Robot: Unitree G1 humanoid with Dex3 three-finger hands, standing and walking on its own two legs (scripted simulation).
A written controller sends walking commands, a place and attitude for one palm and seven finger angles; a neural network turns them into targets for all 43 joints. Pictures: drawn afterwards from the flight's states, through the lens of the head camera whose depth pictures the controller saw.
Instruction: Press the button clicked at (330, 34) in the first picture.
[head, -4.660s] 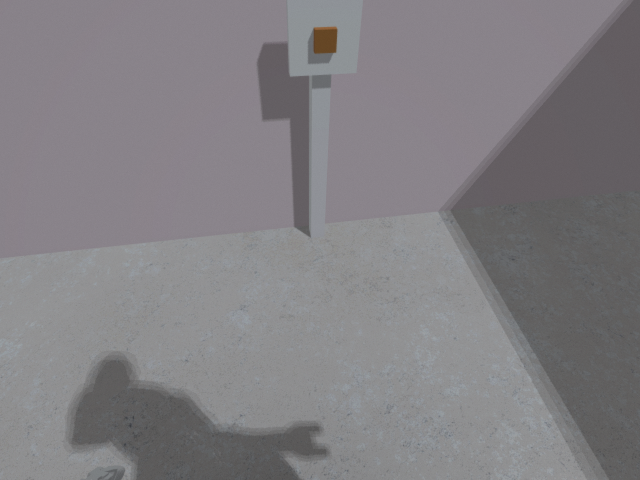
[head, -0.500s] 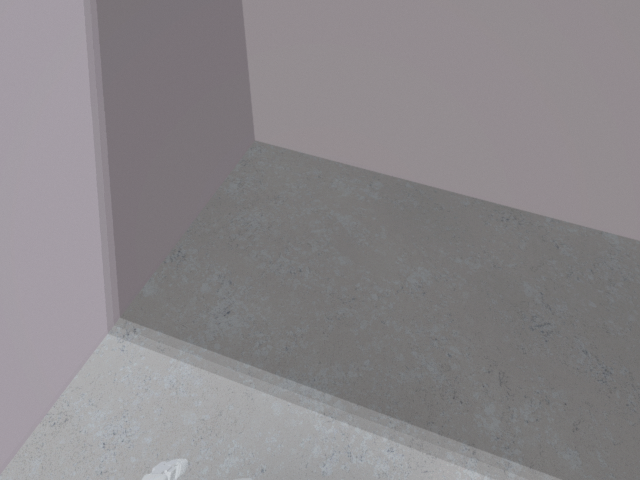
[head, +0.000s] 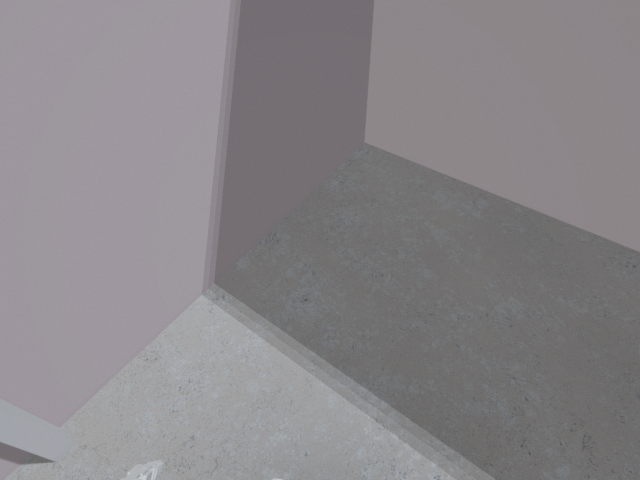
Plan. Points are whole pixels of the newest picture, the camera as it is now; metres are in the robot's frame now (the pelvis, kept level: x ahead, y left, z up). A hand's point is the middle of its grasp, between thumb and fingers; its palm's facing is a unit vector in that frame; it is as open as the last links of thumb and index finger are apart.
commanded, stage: turn to face it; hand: left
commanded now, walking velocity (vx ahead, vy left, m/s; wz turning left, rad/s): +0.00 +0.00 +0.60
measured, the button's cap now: out of the picture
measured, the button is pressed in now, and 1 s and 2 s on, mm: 0 0 0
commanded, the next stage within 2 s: take the last steps up to it in 1.38 s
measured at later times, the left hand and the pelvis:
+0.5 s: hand out of the picture -0.08 +0.23 -0.18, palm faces +0.38 -0.89 -0.26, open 7.4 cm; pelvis -0.03 +0.01 +0.00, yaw +20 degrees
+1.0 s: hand out of the picture -0.02 +0.21 -0.12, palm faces +0.57 -0.76 -0.30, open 7.4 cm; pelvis +0.00 -0.02 +0.01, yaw +38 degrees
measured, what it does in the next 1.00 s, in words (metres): steps on the spot, turning left: left foot, then right foot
